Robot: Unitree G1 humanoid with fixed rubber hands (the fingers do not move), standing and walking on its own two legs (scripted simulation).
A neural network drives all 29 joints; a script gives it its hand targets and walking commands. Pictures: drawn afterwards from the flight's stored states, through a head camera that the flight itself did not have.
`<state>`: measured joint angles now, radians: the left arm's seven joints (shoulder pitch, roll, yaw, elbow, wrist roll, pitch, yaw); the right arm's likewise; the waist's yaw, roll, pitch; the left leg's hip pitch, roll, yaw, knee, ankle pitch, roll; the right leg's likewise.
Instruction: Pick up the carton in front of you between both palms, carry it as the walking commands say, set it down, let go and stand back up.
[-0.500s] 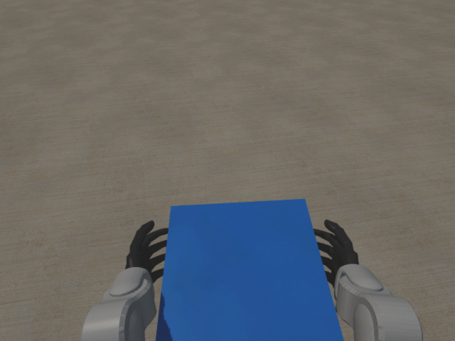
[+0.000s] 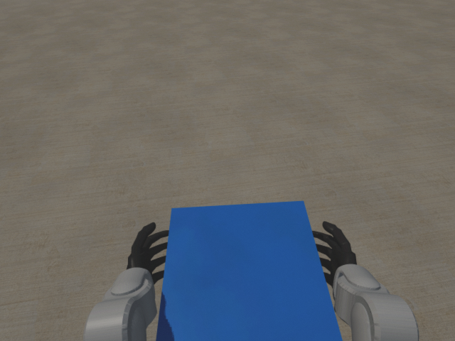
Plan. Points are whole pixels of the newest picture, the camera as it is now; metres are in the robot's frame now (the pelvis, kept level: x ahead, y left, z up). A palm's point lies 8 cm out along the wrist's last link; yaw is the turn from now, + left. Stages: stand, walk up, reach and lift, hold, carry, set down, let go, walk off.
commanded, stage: carry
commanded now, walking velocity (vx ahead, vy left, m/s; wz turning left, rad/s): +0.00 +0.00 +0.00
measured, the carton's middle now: (242, 296) +0.22 +0.00 +0.01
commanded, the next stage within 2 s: hold in 1.14 s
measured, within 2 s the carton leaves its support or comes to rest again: neither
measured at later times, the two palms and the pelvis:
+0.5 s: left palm (152, 280) +0.24 +0.15 +0.04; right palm (333, 279) +0.23 -0.15 +0.04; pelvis -0.03 +0.00 +0.00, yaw +0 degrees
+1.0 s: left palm (157, 268) +0.26 +0.14 +0.04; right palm (332, 267) +0.26 -0.15 +0.03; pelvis -0.03 -0.01 +0.00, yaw +0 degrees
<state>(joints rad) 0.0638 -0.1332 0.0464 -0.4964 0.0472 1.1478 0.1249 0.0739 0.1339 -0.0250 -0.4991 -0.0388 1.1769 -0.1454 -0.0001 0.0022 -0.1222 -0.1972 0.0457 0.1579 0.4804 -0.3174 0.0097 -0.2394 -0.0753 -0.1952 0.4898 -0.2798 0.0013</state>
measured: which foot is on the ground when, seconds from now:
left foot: down 0.00-1.00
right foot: down 0.00-1.00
